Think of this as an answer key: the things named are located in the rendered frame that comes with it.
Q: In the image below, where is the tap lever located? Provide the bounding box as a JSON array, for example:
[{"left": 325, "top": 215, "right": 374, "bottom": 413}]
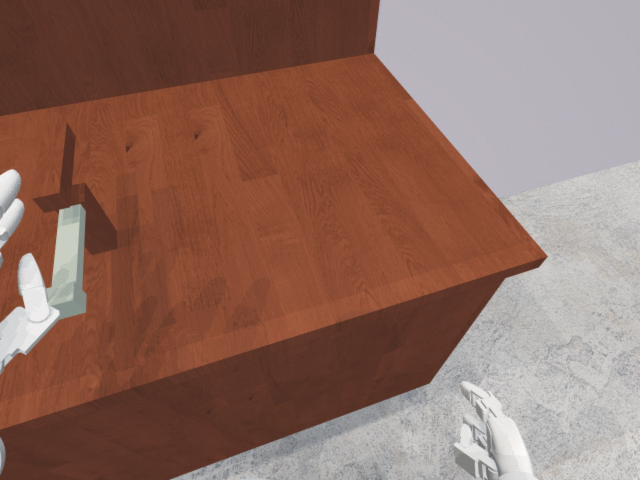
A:
[{"left": 46, "top": 204, "right": 87, "bottom": 320}]

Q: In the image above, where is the robot right hand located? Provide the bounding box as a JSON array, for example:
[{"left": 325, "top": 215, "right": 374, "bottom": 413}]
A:
[{"left": 454, "top": 381, "right": 534, "bottom": 480}]

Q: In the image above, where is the counter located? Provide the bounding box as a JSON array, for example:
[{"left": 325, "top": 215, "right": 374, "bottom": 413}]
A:
[{"left": 0, "top": 0, "right": 548, "bottom": 480}]

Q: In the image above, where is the robot left hand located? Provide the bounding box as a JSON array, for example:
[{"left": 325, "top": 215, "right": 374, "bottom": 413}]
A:
[{"left": 0, "top": 169, "right": 60, "bottom": 375}]

